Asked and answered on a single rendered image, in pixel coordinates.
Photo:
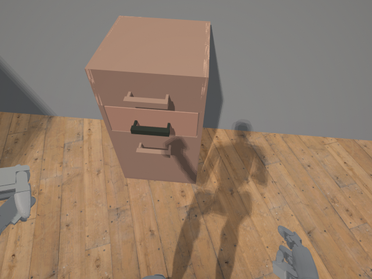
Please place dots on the cabinet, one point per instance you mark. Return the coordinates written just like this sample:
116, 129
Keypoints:
157, 58

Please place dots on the handle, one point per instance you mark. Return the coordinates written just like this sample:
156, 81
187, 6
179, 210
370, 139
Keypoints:
153, 152
146, 102
157, 131

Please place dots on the drawer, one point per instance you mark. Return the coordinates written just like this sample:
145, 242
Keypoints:
181, 123

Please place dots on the left robot hand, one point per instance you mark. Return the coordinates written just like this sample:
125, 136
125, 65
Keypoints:
15, 188

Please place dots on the right robot hand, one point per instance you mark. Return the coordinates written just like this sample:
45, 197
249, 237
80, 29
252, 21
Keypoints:
300, 261

